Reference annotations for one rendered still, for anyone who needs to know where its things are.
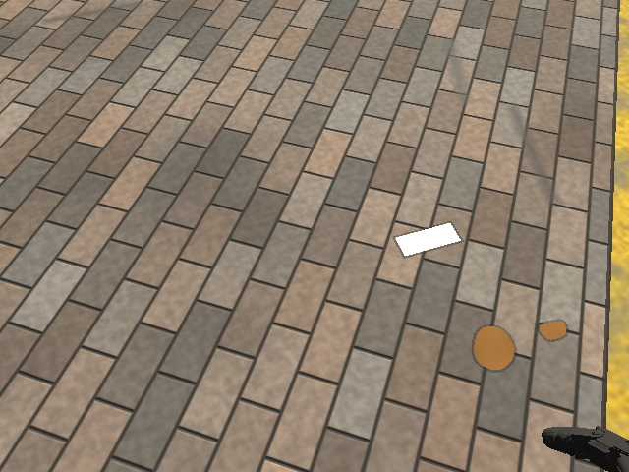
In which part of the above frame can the robot right hand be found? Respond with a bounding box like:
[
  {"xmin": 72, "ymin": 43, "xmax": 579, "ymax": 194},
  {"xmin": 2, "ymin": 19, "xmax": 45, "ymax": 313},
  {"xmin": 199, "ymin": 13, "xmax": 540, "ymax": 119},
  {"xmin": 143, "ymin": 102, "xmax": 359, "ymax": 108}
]
[{"xmin": 542, "ymin": 426, "xmax": 629, "ymax": 472}]

